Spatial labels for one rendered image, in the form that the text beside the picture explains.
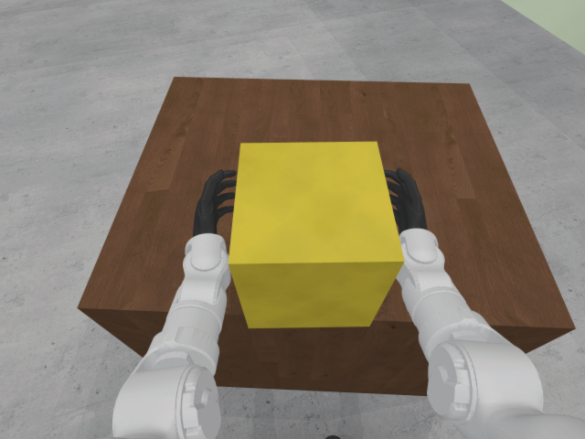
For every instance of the robot left hand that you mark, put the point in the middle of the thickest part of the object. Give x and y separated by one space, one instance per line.
207 212

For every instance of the robot right forearm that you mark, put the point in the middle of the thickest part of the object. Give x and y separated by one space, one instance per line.
435 306

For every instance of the robot left forearm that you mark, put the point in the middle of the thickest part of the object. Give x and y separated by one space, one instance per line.
194 321

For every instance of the pedestal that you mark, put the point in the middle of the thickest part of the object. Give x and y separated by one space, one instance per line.
436 132

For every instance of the carton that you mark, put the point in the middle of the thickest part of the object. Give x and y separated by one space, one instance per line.
314 241

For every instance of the left robot upper arm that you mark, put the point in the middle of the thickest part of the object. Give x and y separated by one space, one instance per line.
178 402

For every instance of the right robot upper arm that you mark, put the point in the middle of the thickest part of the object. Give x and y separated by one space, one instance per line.
492 391

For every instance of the robot right hand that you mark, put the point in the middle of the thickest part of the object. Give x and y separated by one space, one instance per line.
410 211

